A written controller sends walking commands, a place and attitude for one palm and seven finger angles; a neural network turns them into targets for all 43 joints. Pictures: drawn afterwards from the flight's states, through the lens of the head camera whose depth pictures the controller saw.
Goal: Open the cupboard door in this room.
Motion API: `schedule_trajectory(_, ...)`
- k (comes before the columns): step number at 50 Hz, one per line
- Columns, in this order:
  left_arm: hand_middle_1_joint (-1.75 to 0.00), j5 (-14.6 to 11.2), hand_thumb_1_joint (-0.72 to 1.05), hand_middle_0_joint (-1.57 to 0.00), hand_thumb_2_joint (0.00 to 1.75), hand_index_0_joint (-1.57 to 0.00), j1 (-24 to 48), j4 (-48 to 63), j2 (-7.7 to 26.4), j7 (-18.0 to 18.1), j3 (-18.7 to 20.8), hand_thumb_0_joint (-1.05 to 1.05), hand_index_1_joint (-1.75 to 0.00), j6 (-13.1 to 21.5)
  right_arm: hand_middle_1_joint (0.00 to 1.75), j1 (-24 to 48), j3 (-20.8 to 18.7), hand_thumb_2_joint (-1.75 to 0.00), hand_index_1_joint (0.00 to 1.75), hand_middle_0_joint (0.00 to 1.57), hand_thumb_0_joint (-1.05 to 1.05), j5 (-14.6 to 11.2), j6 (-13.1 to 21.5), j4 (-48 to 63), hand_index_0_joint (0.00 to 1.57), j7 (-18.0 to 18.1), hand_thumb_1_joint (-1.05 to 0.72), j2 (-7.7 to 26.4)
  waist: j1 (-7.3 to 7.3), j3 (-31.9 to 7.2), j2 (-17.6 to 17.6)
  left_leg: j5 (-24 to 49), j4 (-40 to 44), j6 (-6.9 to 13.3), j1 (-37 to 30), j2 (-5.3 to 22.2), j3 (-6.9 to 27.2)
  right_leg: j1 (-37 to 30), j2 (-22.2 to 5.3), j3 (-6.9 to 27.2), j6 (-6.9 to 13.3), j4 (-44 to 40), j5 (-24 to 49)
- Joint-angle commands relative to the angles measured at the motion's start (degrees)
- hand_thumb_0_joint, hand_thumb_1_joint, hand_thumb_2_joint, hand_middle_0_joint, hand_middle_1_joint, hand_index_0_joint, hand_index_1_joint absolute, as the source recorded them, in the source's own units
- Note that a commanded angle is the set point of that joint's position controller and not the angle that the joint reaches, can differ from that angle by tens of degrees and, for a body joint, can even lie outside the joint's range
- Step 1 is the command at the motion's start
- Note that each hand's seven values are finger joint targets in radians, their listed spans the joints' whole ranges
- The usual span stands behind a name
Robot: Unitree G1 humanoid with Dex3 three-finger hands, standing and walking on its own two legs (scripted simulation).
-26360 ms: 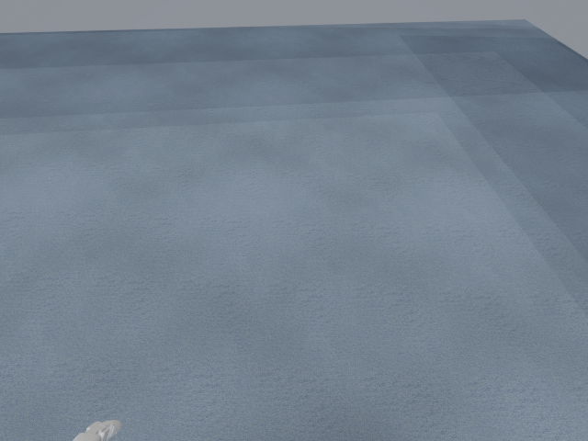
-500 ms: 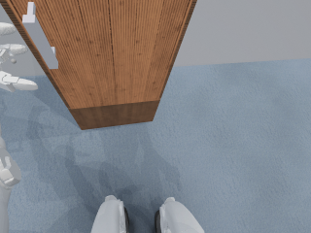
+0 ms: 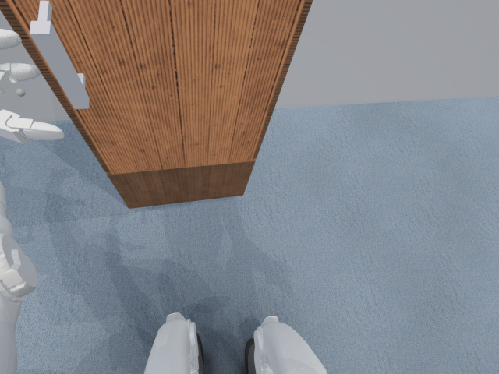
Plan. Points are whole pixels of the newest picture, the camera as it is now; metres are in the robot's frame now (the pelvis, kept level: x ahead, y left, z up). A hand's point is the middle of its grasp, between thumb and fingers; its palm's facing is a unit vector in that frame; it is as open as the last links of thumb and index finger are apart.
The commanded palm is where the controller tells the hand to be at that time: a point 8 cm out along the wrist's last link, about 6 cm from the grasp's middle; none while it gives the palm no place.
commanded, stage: move the hooked fingers beside the handle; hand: left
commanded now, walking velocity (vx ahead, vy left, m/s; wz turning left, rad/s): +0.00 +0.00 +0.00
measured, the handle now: (64, 60) +0.56 +0.23 +0.07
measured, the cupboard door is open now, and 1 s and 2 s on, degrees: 0 0 0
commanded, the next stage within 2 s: slide the fingers in behind the handle in 0.08 s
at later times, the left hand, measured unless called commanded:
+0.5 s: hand (35, 95) +0.51 +0.27 +0.06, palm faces +0.09 -1.00 +0.00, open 13.9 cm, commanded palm +0.50 +0.30 +0.07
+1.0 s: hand (76, 91) +0.52 +0.22 +0.07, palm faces +0.09 -1.00 -0.02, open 14.0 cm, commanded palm +0.49 +0.25 +0.07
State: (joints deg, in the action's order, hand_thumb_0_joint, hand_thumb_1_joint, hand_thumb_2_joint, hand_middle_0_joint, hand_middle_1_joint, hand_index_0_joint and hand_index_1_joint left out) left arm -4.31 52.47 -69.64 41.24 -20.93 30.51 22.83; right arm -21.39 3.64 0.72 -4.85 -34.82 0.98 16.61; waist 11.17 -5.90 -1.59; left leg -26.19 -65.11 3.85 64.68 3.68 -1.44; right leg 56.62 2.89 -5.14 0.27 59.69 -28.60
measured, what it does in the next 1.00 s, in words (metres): stands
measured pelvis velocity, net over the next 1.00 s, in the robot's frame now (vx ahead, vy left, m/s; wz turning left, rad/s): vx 0.00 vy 0.00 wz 0.00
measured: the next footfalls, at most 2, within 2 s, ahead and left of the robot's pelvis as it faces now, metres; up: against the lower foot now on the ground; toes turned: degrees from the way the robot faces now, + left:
none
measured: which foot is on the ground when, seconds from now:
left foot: down 0.00-1.00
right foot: down 0.00-1.00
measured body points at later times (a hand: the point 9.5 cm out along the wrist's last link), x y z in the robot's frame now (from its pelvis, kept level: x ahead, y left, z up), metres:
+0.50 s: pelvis +0.00 +0.00 +0.00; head +0.16 +0.04 +0.42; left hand +0.50 +0.32 +0.06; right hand +0.00 -0.27 -0.10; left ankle +0.03 +0.07 -0.65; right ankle -0.01 -0.13 -0.65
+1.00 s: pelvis +0.00 +0.00 +0.00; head +0.14 +0.03 +0.43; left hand +0.51 +0.27 +0.07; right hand +0.00 -0.26 -0.10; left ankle +0.03 +0.07 -0.65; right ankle -0.01 -0.13 -0.65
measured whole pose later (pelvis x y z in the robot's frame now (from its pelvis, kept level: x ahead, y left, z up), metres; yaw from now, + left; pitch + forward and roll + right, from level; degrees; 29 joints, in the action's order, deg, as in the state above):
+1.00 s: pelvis +0.00 +0.00 +0.00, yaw +0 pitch +24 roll -5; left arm -3.3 51.9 -68.1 31.7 -12.3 25.3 23.5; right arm -22.3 3.0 1.2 -5.5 -35.5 -0.8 15.1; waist 10.9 -6.8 -2.6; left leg -26.2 -64.3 3.7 62.7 3.4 -2.2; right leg 55.3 2.6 -4.3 0.3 59.8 -28.9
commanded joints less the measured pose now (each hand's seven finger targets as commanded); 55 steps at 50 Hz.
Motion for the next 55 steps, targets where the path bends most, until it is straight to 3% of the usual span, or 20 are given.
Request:
schedule_trajectory(1, -1.2, -1.49, -0.5, -0.3, 0.3, -0.3, 22.03, 8.64, 19.21, -1.14, 1.37, 0.0, -1.2, 1.87, 0.3, -11.11, -4.3, -0.9, 0.3, 0.2, 0.0, -0.11, 0.27, 1.24, 0.2, 1.22, -0.9, 11.94, 0.11, -26.95, -10.64, 23.07, 6.05, -1.97, -32.14, 0.07, 7.32, -1.82, 1.49, 2.43, 0.86, -6.5, 15.55)
schedule_trajectory(5, -1.2, -1.57, -0.5, -0.3, 0.3, -0.3, 22.33, 10.14, 18.6, -2.62, 0.18, 0.0, -1.2, 0.53, 0.3, -11.48, -4.06, -0.9, 0.3, 0.2, 0.0, -0.32, -0.03, 1.5, 0.2, 1.51, -0.9, 11.66, -0.51, -29.4, -13.25, 25.69, 5.8, -2.07, -34.16, -0.02, 7.33, -1.45, 1.43, 2.31, 0.94, -6.04, 17.28)
schedule_trajectory(9, -1.2, -2.38, -0.5, -0.3, 0.3, -0.3, 23.88, 13.06, 20.85, -2.36, 2.37, 0.0, -1.2, 1.98, 0.3, -11.66, -4.34, -0.9, 0.3, 0.2, 0.0, -0.13, 0.38, 1.04, 0.2, 1.56, -0.9, 11.82, -0.4, -30.81, -12.45, 26.69, 5.04, -1.91, -33.95, 0.14, 7.33, -2.28, 1.67, 2.6, 0.92, -5.7, 18.32)
schedule_trajectory(11, -1.2, -2.9, -0.5, -0.3, 0.3, -0.3, 23.24, 12.12, 19.24, -2.22, 1.79, 0.0, -1.2, 1.94, 0.3, -11.47, -4.29, -0.9, 0.3, 0.2, 0.0, -0.21, 0.56, 0.85, 0.2, 1.46, -0.9, 11.6, -0.03, -29.13, -10.76, 25.22, 4.97, -1.66, -32.07, 0.12, 6.96, -2.74, 1.71, 2.71, 0.75, -5.95, 18.11)
schedule_trajectory(13, -1.2, -2.79, -0.5, -0.3, 0.3, -0.3, 23.68, 13.52, 17.8, -2.12, 0.86, 0.0, -1.2, 2.24, 0.3, -11.81, -4.4, -0.9, 0.3, 0.2, 0.0, -0.08, 0.45, 0.65, 0.2, 1.22, -0.9, 11.43, -0.43, -31.02, -13.64, 27.75, 5.05, -2.09, -35.41, 0.22, 7.49, -1.24, 1.71, 2.31, 0.99, -5.46, 18.53)
schedule_trajectory(15, -1.2, -2.8, -0.5, -0.3, 0.3, -0.3, 21.04, 11.74, 15.25, -2.09, -0.71, 0.0, -1.2, 1.36, 0.3, -11.75, -4.44, -0.9, 0.3, 0.2, 0.0, -0.22, 0.27, 0.63, 0.2, 0.97, -0.9, 11.27, -0.32, -29.22, -12.51, 26.93, 5.42, -2.12, -35.09, 0.2, 7.33, -0.8, 1.7, 2.18, 0.93, -6.08, 17.91)
schedule_trajectory(17, -1.2, -2.59, -0.5, -0.3, 0.3, -0.3, 20.47, 9.95, 16.65, -1.74, 0.45, 0.0, -1.2, 0.45, 0.3, -12.09, -4.38, -0.9, 0.3, 0.2, 0.0, -0.23, 0.16, 0.74, 0.2, 1.17, -0.9, 11.49, -0.19, -27.48, -9.67, 25.15, 5.41, -1.61, -32.26, 0.08, 7.05, -1.93, 1.81, 2.31, 0.91, -6.11, 17.81)
schedule_trajectory(21, -1.2, -2.2, -0.5, -0.3, 0.3, -0.3, 24.08, 11.58, 16.08, -0.49, -0.51, 0.0, -1.2, 0.35, 0.3, -11.75, -4.25, -0.9, 0.3, 0.2, 0.0, -0.29, 0.35, 0.83, 0.2, 1.11, -0.9, 11.19, 0.25, -27.36, -11.43, 23.28, 5.55, -1.74, -31.87, 0.01, 6.99, -0.98, 1.63, 2.4, 0.77, -6.15, 16.35)
schedule_trajectory(23, -1.2, -1.83, -0.5, -0.3, 0.3, -0.3, 26.67, 15.37, 17.8, 0.69, 0.84, 0.0, -1.2, 2.16, 0.3, -12.05, -4.4, -0.9, 0.3, 0.2, 0.0, 0.08, 0.5, 0.84, 0.2, 1.04, -0.9, 11.19, -0.2, -31.05, -13.12, 26.46, 5.14, -2.01, -34.79, 0.12, 7.54, -1.24, 1.72, 2.43, 0.96, -5.31, 17.79)
schedule_trajectory(28, -1.2, -2.23, -0.5, -0.3, 0.3, -0.3, 23.56, 16.93, 13.21, 1.64, -0.9, 0.0, -1.2, 3.45, 0.3, -11.91, -4.76, -0.9, 0.3, 0.2, 0.0, 0.28, 0.33, 0.5, 0.2, 0.29, -0.9, 10.79, -0.9, -32.64, -14.9, 30.31, 5.71, -2.85, -39.77, 0.46, 8.32, -0.27, 1.9, 1.7, 1.25, -5.48, 18.28)
schedule_trajectory(29, -1.2, -2.38, -0.5, -0.3, 0.3, -0.3, 22.72, 16.66, 10.48, 1.41, -2.58, 0.0, -1.2, 3.16, 0.3, -11.79, -4.92, -0.9, 0.3, 0.2, 0.0, 0.22, 0.26, 0.52, 0.2, 0.07, -0.9, 10.51, -0.71, -32.77, -14.47, 30.73, 5.97, -3.0, -40.92, 0.51, 8.58, 0.17, 1.99, 1.37, 1.28, -5.72, 18.0)
schedule_trajectory(32, -1.2, -2.63, -0.5, -0.3, 0.3, -0.3, 20.72, 13.54, 9.09, 1.74, -2.91, 0.0, -1.2, 1.58, 0.3, -12.07, -5.0, -0.9, 0.3, 0.2, 0.0, 0.13, -0.17, 0.31, 0.2, 0.09, -0.9, 10.74, -0.32, -29.58, -11.46, 29.61, 6.66, -2.79, -39.49, 0.52, 8.86, 0.49, 2.05, 1.13, 1.27, -6.39, 17.26)
schedule_trajectory(35, -1.2, -2.06, -0.5, -0.3, 0.3, -0.3, 22.79, 13.48, 5.79, 3.25, -5.39, 0.0, -1.2, 0.8, 0.3, -11.67, -5.06, -0.9, 0.3, 0.2, 0.0, 0.07, -0.18, 0.4, 0.2, 0.0, -0.9, 10.28, 0.12, -26.48, -11.85, 26.15, 7.83, -3.02, -38.92, 0.52, 9.06, 2.24, 1.84, 0.77, 1.17, -6.87, 14.84)
schedule_trajectory(36, -1.2, -1.88, -0.5, -0.3, 0.3, -0.3, 24.53, 14.71, 5.81, 4.01, -5.53, 0.0, -1.2, 1.2, 0.3, -11.58, -5.15, -0.9, 0.3, 0.2, 0.0, 0.29, -0.07, 0.17, 0.2, 0.04, -0.9, 10.34, 0.56, -26.48, -11.79, 24.73, 8.05, -3.02, -39.3, 0.63, 9.26, 2.72, 1.71, 0.82, 1.15, -6.98, 14.11)
schedule_trajectory(38, -1.2, -1.45, -0.5, -0.3, 0.3, -0.3, 24.43, 16.28, 7.65, 5.8, -3.4, 0.0, -1.2, 2.7, 0.3, -11.8, -5.22, -0.9, 0.3, 0.2, 0.0, 0.64, 0.1, 0.45, 0.2, -0.05, -0.9, 10.39, -0.67, -28.69, -13.01, 27.06, 8.15, -3.55, -41.25, 0.73, 10.02, 2.84, 1.68, 0.8, 1.48, -6.33, 14.38)
schedule_trajectory(41, -1.2, -1.14, -0.5, -0.3, 0.3, -0.3, 23.83, 14.76, 4.67, 7.75, -4.73, 0.0, -1.2, 3.88, 0.3, -11.33, -5.17, -0.9, 0.3, 0.2, 0.0, 0.86, 0.35, 0.46, 0.2, -0.46, -0.9, 9.86, -0.06, -27.22, -10.94, 25.34, 8.11, -3.4, -39.61, 0.52, 9.49, 2.29, 1.68, 0.92, 1.31, -6.43, 14.1)
schedule_trajectory(45, -1.2, -0.05, -0.5, -0.3, 0.3, -0.3, 22.86, 12.14, 6.3, 8.96, -3.61, 0.0, -1.2, 4.06, 0.3, -11.4, -5.03, -0.9, 0.3, 0.2, 0.0, 0.88, 0.07, 0.97, 0.2, -0.7, -0.9, 10.17, -0.29, -26.85, -8.49, 23.06, 7.9, -2.81, -35.78, 0.01, 8.49, -0.02, 1.57, 1.42, 1.16, -6.28, 14.31)
schedule_trajectory(48, -1.2, 0.35, -0.5, -0.3, 0.3, -0.3, 23.57, 14.9, 5.86, 9.27, -4.11, 0.0, -1.2, 4.87, 0.3, -11.13, -5.01, -0.9, 0.3, 0.2, 0.0, 0.94, -0.09, 1.48, 0.2, -0.9, -0.9, 9.76, -1.17, -29.69, -11.97, 25.45, 7.75, -3.15, -38.34, -0.01, 8.27, -0.5, 1.51, 1.56, 1.35, -5.83, 15.56)
schedule_trajectory(50, -1.2, -0.1, -0.5, -0.3, 0.3, -0.3, 23.08, 17.1, 3.9, 9.49, -5.01, 0.0, -1.2, 5.61, 0.3, -10.92, -5.19, -0.9, 0.3, 0.2, 0.0, 0.92, -0.09, 1.76, 0.2, -1.06, -0.9, 9.43, -1.2, -31.56, -11.11, 27.13, 7.55, -3.13, -39.35, -0.02, 8.05, -1.83, 1.65, 1.61, 1.25, -5.91, 17.06)
schedule_trajectory(55, -1.2, -0.77, -0.5, -0.3, 0.3, -0.3, 21.75, 12.59, 3.49, 10.01, -4.38, 0.0, -1.2, 4.81, 0.3, -11.04, -5.23, -0.9, 0.3, 0.2, 0.0, 0.49, -0.3, 0.93, 0.2, -0.97, -0.9, 9.46, -0.48, -27.08, -6.34, 22.38, 7.32, -2.29, -33.0, -0.59, 6.59, -4.1, 1.7, 2.31, 0.78, -6.8, 17.02)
